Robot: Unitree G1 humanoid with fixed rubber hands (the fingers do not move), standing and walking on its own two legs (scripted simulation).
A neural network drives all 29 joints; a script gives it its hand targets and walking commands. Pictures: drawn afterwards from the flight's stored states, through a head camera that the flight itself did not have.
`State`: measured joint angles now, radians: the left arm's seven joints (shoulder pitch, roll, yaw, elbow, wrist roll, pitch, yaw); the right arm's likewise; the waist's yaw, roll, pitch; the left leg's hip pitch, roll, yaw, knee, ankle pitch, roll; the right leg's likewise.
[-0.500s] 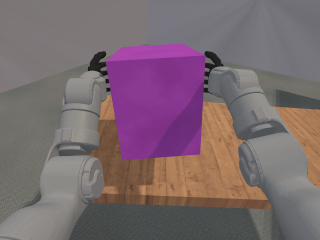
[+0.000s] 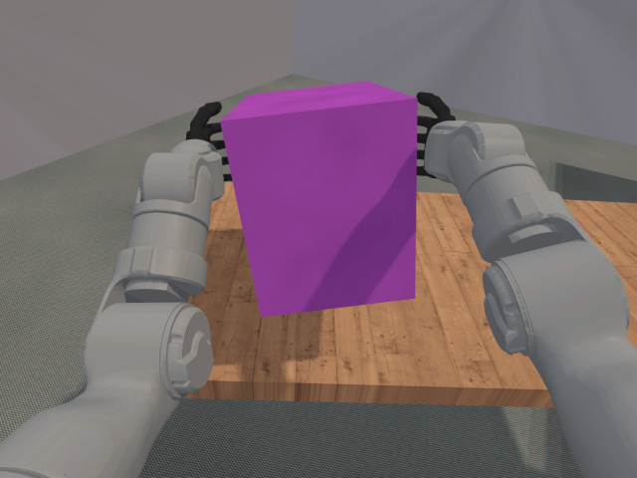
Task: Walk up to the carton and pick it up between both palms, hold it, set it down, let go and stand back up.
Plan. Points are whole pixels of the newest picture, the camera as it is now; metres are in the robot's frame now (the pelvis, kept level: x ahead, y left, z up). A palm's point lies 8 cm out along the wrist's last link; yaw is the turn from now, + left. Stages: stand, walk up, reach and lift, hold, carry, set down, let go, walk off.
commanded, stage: hold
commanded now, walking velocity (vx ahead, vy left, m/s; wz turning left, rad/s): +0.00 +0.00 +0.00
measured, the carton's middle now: (321, 183) +0.45 +0.02 +0.22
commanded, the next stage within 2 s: none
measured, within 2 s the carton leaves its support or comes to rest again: neither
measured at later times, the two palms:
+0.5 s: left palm (198, 161) +0.38 +0.17 +0.28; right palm (438, 155) +0.40 -0.11 +0.30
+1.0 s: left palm (195, 159) +0.39 +0.17 +0.28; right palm (432, 143) +0.41 -0.11 +0.31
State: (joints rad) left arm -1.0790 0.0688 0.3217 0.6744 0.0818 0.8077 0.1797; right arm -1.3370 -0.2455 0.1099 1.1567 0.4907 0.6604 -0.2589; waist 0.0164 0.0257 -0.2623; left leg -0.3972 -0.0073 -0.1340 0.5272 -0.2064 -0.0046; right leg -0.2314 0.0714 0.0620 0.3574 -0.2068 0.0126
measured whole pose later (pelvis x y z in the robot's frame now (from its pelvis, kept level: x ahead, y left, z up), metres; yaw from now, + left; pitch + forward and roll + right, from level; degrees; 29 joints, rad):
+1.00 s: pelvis +0.00 +0.00 +0.00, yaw +1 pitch +5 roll -3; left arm -1.09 0.09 0.32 0.69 0.07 0.81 0.17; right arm -1.34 -0.23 0.08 1.13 0.48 0.68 -0.28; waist 0.01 0.02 -0.26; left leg -0.40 -0.01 -0.15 0.52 -0.20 -0.01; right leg -0.22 0.07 0.05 0.35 -0.20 0.01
